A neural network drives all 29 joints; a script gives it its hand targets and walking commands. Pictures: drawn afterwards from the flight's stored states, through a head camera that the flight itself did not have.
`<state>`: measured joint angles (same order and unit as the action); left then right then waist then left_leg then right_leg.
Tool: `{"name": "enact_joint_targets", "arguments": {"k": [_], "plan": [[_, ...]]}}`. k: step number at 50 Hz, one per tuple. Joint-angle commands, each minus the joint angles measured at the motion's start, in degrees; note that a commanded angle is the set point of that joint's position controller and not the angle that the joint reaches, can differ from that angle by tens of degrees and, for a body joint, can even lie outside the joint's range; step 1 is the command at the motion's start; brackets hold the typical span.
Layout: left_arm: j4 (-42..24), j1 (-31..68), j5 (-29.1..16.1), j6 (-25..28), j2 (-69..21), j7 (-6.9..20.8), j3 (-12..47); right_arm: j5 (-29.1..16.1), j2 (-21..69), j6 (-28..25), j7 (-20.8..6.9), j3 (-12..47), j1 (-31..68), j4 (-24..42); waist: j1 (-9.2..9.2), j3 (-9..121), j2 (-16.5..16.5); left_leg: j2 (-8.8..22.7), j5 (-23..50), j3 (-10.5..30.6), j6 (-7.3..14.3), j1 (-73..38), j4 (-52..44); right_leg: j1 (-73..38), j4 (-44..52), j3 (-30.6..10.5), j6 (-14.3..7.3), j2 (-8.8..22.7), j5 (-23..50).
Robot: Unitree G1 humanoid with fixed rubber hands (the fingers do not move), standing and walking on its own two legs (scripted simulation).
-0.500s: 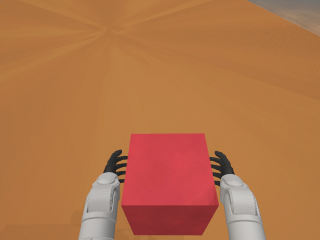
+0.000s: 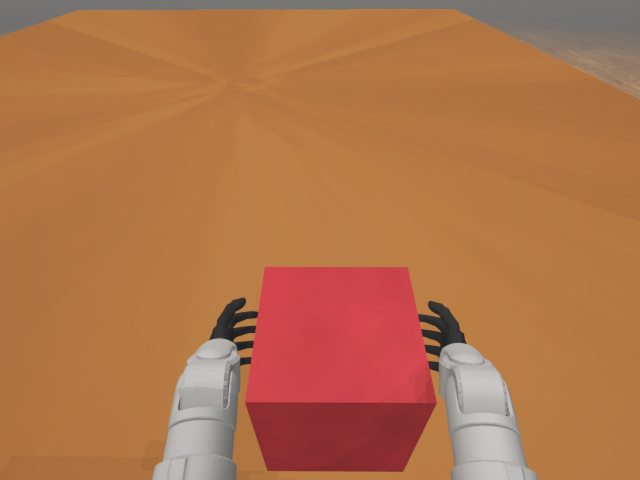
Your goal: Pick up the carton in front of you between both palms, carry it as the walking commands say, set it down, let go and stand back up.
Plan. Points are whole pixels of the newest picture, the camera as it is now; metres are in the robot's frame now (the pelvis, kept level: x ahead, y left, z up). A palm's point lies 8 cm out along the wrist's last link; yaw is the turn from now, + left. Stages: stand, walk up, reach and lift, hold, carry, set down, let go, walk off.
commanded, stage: hold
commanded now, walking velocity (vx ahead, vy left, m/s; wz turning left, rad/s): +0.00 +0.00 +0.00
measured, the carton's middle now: (335, 371) +0.31 +0.00 -0.04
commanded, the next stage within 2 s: set down in 0.24 s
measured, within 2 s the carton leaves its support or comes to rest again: neither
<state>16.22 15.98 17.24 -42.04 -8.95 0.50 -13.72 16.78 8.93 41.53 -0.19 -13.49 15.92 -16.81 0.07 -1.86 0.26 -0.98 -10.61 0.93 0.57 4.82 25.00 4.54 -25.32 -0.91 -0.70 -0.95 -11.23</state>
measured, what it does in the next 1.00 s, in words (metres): lowers itself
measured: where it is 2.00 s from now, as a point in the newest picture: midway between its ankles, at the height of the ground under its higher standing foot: outside the picture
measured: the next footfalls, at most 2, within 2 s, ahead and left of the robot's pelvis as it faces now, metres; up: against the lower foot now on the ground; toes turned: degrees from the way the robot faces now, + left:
none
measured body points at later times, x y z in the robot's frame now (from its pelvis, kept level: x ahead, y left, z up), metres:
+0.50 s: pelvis +0.02 +0.00 +0.00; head -0.01 +0.00 +0.45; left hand +0.34 +0.15 +0.03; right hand +0.34 -0.15 +0.03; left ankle +0.05 +0.11 -0.74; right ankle +0.04 -0.11 -0.74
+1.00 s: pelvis -0.01 +0.00 -0.09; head +0.21 -0.01 +0.30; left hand +0.40 +0.15 -0.17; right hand +0.41 -0.15 -0.17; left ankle +0.05 +0.12 -0.74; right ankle +0.04 -0.11 -0.74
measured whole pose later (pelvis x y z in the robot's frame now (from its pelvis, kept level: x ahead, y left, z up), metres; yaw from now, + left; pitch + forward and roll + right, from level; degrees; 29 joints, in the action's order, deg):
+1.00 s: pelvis -0.01 +0.00 -0.09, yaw +0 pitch +31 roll +0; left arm 28.0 35.1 12.1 -9.7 -8.6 -3.2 -24.2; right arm 12.8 5.5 9.8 1.1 -21.7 37.4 -31.4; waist 0.7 1.8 0.0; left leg -3.6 -19.5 4.2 -1.0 68.6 57.7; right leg 68.7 -58.2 -3.8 -0.1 -4.1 -19.9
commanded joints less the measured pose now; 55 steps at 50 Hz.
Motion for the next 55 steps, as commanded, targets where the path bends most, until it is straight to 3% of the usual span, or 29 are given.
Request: {"name": "enact_joint_targets", "arguments": {"k": [1, 8, 17, 24, 28, 31, 34, 38, 44, 48, 52, 55], "plan": [[-0.2, 29.6, -15.7, 2.5, -55.4, 15.7, 29.7, -15.7, 55.7, -2.5, -15.6, 29.7, 30.3, 0.6, 0.05, 9.5, 0.3, -2.4, -8.1, 3.8, 0.9, -1.0, -5.3, 3.1, 6.9, -4.4, -1.3, -1.4, -9.9], [2.1, 31.1, -15.4, 2.4, -56.0, 15.9, 28.7, -15.4, 56.3, -2.4, -16.0, 28.5, 32.0, -1.8, 0.12, 9.3, -0.2, -2.1, -7.9, 3.9, 0.7, -0.4, -5.6, 2.7, 6.6, -4.4, -1.0, -1.5, -9.0], [2.0, 30.8, -15.0, 2.6, -55.9, 14.9, 27.8, -15.0, 55.4, -2.5, -15.2, 27.6, 31.7, -1.2, -0.06, 11.3, -0.3, -2.1, -0.2, 4.2, 0.4, -1.9, -5.0, 0.9, 5.7, -4.2, -0.7, -2.1, -1.0], [13.6, 37.4, -8.6, 7.4, -54.3, 13.6, 16.6, -8.3, 51.8, -7.7, -14.8, 16.8, 38.4, -12.2, -0.05, 8.3, -0.7, -2.4, -2.9, 4.3, 0.6, 3.1, -1.7, 6.6, 2.0, -3.6, -1.2, -2.7, -4.1], [17.8, 38.2, -2.5, 12.7, -47.9, 10.9, 7.9, -1.8, 45.0, -13.2, -12.9, 8.0, 39.3, -17.3, 0.12, 7.9, -1.0, -2.9, 1.1, 4.2, 0.4, 8.6, 2.6, 12.7, -2.3, -3.4, -1.3, -3.4, -0.7], [18.7, 36.5, 0.3, 18.3, -42.5, 9.3, 4.6, 1.5, 40.2, -18.6, -11.6, 4.4, 37.5, -19.0, 0.49, 10.7, -0.7, -3.7, 6.6, 3.5, 0.0, 13.2, 6.2, 16.9, -6.2, -3.5, -0.9, -4.0, 4.8], [18.1, 36.7, -0.4, 24.6, -42.6, 8.8, 6.7, 1.1, 39.9, -24.7, -11.2, 6.3, 37.3, -19.5, 0.60, 17.8, -0.4, -4.7, 12.4, 3.2, -0.7, 16.5, 10.6, 20.3, -10.2, -3.6, -0.4, -5.1, 9.9], [18.1, 39.5, -3.3, 31.7, -45.9, 8.6, 13.4, -2.2, 43.4, -31.6, -11.0, 13.3, 40.8, -19.2, 0.63, 31.0, 0.5, -5.7, 18.4, 2.9, -1.3, 21.9, 17.2, 23.9, -16.7, -3.3, 0.3, -5.8, 17.4], [12.8, 46.3, -8.5, 36.2, -48.6, 7.9, 24.3, -7.8, 46.3, -35.9, -9.8, 24.8, 47.1, -14.6, 0.75, 56.7, 0.6, -6.5, 24.5, 2.4, -2.3, 30.1, 28.3, 27.9, -27.8, -3.4, 1.4, -6.1, 26.4], [12.2, 49.6, -9.9, 34.2, -49.1, 8.2, 25.9, -8.7, 46.9, -33.9, -9.9, 26.0, 50.3, -14.3, 0.67, 60.8, 0.7, -7.0, 17.4, 1.4, -2.8, 38.8, 32.3, 34.0, -31.9, -2.9, 1.8, -6.6, 20.3], [15.7, 53.7, -8.6, 30.4, -50.5, 9.5, 22.2, -7.8, 47.9, -30.1, -11.5, 23.0, 54.1, -18.1, 0.76, 55.0, 0.6, -7.4, 5.4, 0.2, -2.6, 47.8, 35.0, 43.7, -34.2, -1.8, 1.9, -7.1, 7.0], [18.3, 57.0, -7.5, 27.8, -50.6, 10.5, 18.6, -6.8, 47.9, -27.6, -12.8, 19.7, 57.4, -21.1, 0.85, 52.3, 0.7, -7.5, 0.1, -0.4, -2.4, 53.1, 37.3, 49.8, -36.4, -1.0, 1.6, -7.3, 1.3]]}}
